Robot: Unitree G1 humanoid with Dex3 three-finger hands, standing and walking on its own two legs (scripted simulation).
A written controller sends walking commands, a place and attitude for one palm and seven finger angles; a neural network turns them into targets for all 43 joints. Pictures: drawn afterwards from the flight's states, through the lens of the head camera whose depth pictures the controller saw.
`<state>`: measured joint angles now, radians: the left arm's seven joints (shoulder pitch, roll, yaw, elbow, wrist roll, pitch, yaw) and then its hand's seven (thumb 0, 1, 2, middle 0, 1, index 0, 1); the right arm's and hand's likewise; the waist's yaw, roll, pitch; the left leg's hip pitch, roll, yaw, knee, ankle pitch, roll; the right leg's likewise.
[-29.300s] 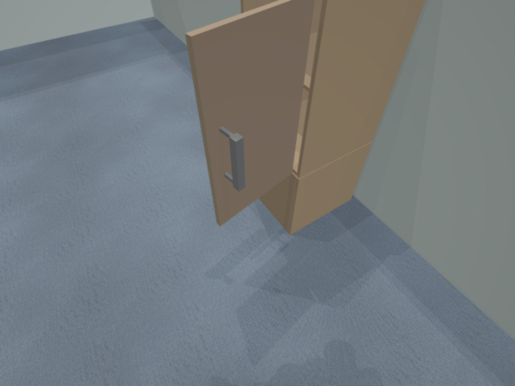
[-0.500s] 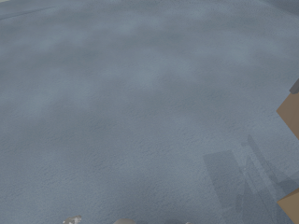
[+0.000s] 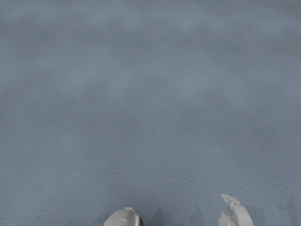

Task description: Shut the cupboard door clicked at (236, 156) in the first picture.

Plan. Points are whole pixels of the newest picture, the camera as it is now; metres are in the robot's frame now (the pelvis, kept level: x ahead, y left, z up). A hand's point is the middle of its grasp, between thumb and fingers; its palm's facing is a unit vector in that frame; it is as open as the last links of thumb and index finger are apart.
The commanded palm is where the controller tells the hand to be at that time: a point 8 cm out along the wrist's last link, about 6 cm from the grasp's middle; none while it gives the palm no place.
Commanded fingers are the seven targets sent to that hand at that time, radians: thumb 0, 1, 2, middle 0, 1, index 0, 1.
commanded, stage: walk to a spot facing it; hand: left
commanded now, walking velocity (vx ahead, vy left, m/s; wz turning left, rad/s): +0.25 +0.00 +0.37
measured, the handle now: out of the picture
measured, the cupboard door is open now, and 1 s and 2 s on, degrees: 75 75 75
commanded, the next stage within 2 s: turn to face it in 0.04 s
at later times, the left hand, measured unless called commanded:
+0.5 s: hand (121, 175) +0.26 +0.12 -0.14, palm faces -0.04 -0.98 -0.20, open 7.3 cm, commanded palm none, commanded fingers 0.00 0.90 0.90 -0.20 -0.30 -0.20 -0.30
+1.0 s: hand (113, 143) +0.37 +0.17 -0.14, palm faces -0.29 -0.93 -0.21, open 7.4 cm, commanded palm none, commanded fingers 0.00 0.90 0.90 -0.20 -0.30 -0.20 -0.30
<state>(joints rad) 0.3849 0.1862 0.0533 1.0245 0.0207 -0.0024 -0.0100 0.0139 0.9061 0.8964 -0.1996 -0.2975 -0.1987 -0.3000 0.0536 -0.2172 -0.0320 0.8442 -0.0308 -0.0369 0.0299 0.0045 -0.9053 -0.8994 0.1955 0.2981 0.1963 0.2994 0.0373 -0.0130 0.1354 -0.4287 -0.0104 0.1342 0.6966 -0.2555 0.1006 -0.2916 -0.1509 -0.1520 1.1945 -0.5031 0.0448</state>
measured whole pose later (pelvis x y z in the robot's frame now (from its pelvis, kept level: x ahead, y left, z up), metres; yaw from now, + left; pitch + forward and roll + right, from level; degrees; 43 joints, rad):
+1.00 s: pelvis +0.22 -0.01 +0.03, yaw -20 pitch +0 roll -3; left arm 0.17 0.27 0.09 0.89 0.02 0.08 -0.04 0.01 0.91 0.90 -0.19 -0.30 -0.19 -0.30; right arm 0.18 -0.20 -0.02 0.88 -0.03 0.02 -0.02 0.01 -0.90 -0.90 0.20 0.30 0.20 0.30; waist 0.02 -0.01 0.08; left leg -0.18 0.11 0.14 0.48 -0.30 0.00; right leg -0.46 -0.02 -0.05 0.93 -0.42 0.05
